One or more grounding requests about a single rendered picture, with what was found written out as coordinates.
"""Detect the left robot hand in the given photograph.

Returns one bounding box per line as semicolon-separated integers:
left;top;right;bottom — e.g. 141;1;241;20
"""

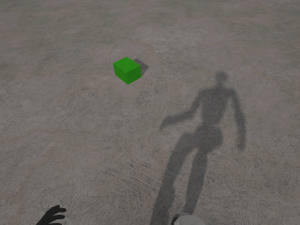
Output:
36;204;67;225

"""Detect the carton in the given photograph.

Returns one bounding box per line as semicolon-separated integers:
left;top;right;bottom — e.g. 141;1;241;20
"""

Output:
113;57;142;84

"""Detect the robot right thigh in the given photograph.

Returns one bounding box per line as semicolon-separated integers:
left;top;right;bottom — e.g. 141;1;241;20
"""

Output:
173;215;205;225

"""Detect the robot right shin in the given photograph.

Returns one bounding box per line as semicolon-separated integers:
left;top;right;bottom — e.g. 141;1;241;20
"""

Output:
179;213;189;218

